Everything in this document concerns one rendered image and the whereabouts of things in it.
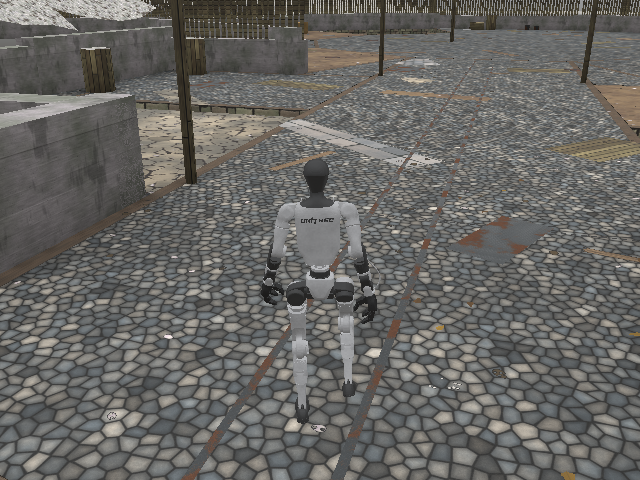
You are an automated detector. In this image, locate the robot left forearm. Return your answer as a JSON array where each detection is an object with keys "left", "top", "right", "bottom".
[{"left": 263, "top": 243, "right": 281, "bottom": 286}]

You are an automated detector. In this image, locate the right robot upper arm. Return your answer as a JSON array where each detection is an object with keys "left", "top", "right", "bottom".
[{"left": 338, "top": 201, "right": 363, "bottom": 259}]

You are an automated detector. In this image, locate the left robot upper arm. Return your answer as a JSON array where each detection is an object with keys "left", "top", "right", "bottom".
[{"left": 271, "top": 203, "right": 297, "bottom": 258}]

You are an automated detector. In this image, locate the robot right thigh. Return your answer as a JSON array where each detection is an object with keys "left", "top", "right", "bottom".
[{"left": 334, "top": 277, "right": 355, "bottom": 333}]

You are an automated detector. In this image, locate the robot right forearm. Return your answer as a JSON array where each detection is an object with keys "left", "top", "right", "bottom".
[{"left": 354, "top": 243, "right": 375, "bottom": 297}]

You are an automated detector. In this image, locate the right robot hand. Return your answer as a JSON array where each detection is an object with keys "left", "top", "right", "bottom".
[{"left": 354, "top": 294, "right": 377, "bottom": 324}]

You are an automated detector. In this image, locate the left robot hand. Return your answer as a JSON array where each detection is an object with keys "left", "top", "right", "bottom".
[{"left": 261, "top": 283, "right": 284, "bottom": 305}]

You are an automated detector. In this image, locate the right robot foot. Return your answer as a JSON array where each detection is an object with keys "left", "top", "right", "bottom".
[{"left": 342, "top": 380, "right": 356, "bottom": 397}]

